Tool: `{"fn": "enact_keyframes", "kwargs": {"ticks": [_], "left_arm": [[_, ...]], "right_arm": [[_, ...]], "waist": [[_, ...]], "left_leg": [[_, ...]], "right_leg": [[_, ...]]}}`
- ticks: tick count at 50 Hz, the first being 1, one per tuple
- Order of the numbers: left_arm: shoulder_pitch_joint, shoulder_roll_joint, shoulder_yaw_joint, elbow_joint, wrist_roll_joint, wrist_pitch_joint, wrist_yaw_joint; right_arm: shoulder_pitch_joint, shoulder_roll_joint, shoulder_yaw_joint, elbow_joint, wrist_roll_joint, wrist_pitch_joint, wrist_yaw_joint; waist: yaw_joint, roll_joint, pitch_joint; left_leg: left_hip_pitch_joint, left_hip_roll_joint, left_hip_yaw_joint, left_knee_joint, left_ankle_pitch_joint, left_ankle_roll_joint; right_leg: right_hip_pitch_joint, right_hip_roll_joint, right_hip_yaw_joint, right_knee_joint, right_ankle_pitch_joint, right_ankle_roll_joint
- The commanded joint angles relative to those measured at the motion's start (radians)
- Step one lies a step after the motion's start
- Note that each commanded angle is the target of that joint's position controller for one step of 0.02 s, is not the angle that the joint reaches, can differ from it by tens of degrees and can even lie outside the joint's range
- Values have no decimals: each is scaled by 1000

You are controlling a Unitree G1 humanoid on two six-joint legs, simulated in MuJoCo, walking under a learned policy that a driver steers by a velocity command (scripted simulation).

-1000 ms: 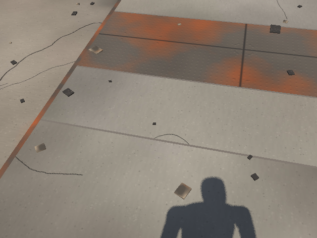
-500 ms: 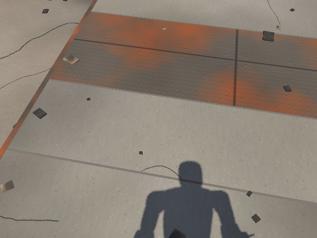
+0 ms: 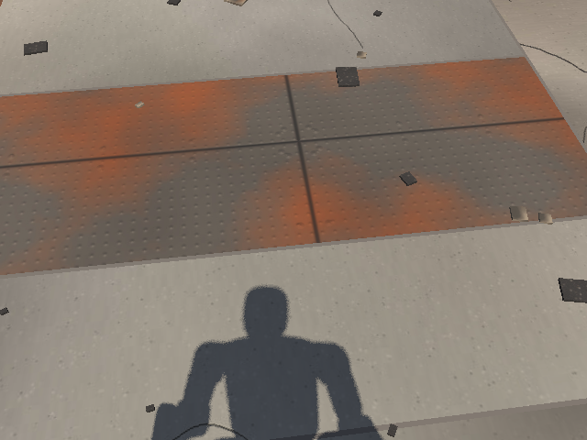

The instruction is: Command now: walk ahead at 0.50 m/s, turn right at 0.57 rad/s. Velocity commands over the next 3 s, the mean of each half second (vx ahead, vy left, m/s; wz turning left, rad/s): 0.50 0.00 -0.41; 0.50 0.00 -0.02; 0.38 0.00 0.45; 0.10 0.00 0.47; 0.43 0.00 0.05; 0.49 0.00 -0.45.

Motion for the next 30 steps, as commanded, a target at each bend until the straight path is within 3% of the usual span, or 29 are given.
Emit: {"fn": "enact_keyframes", "kwargs": {"ticks": [1,2,4,7,12,16,18,19,21,22,23,24,25,26,27,28,30], "left_arm": [[132,124,31,1,-16,-10,22],[113,108,23,-5,-21,-21,27],[141,121,20,-1,-31,-44,25],[206,159,27,4,-31,-53,21],[313,149,20,12,-27,-48,20],[372,142,8,27,-16,-51,30],[361,160,8,27,-9,-55,37],[333,173,9,23,-8,-58,40],[299,198,13,21,-2,-64,37],[286,192,10,17,-5,-67,33],[327,119,-8,-16,-23,-70,27],[462,80,-11,0,-48,-65,24],[385,145,-3,8,-11,-57,29],[294,138,-5,-11,-7,-57,21],[250,119,-10,-25,-6,-56,15],[236,112,-11,-30,3,-48,9],[259,89,-18,-24,13,-30,-3]], "right_arm": [[-69,-118,-21,-132,-8,-32,5],[-41,-107,-18,-126,-29,-11,6],[-39,-96,-17,-137,-44,24,14],[-151,-94,-12,-188,-41,43,22],[-330,-96,1,-256,-32,43,32],[-438,-92,15,-298,-24,30,41],[-433,-109,13,-309,-21,22,40],[-382,-124,8,-298,-20,18,37],[-175,-169,-14,-234,-15,7,19],[-21,-193,-25,-193,-24,-2,6],[119,-277,-43,-182,-50,-7,-8],[116,-328,-61,-158,-50,4,6],[23,-233,-42,-173,-18,14,17],[-65,-167,-26,-186,-9,13,20],[-98,-136,-16,-182,-16,9,22],[-90,-123,-10,-168,-15,3,19],[-53,-116,-5,-135,-8,-13,19]], "waist": [[15,67,-51],[-11,54,-56],[-28,27,-65],[-1,-15,-42],[72,-65,-35],[115,-77,-17],[96,-86,-11],[62,-91,-20],[-32,-88,-113],[-106,-56,-196],[-127,79,-340],[-52,292,-400],[-29,102,-257],[-16,26,-124],[-1,5,-78],[12,32,-54],[34,76,-67]], "left_leg": [[-410,64,-132,18,74,-4],[-348,70,-131,-23,80,-19],[-317,69,-116,-90,78,-46],[-374,66,-88,-216,177,-73],[-433,36,-70,-449,354,-63],[-413,1,-46,-600,396,-23],[-353,-16,-52,-663,360,11],[-273,-32,-52,-697,325,31],[-30,-94,-34,-747,256,70],[182,-44,-74,-784,287,99],[437,199,-374,-787,175,161],[562,381,-810,-922,193,285],[432,330,-781,-965,37,257],[281,290,-613,-990,45,235],[202,239,-509,-1018,125,209],[153,201,-427,-1035,219,191],[113,166,-343,-1061,340,181]], "right_leg": [[331,-340,493,-353,232,-170],[277,-300,432,-358,307,-154],[238,-259,382,-359,416,-147],[223,-223,357,-373,449,-120],[332,-203,350,-357,500,-56],[429,-232,355,-340,552,-44],[458,-263,365,-319,611,-33],[452,-268,354,-288,691,-15],[449,-242,322,-82,910,15],[354,-201,287,115,800,29],[144,-116,234,427,437,53],[-118,43,199,690,-303,81],[-199,-35,257,742,-232,65],[-206,-75,245,699,-143,69],[-192,-107,232,648,-99,70],[-174,-128,220,610,-86,77],[-127,-145,195,563,-69,95]]}}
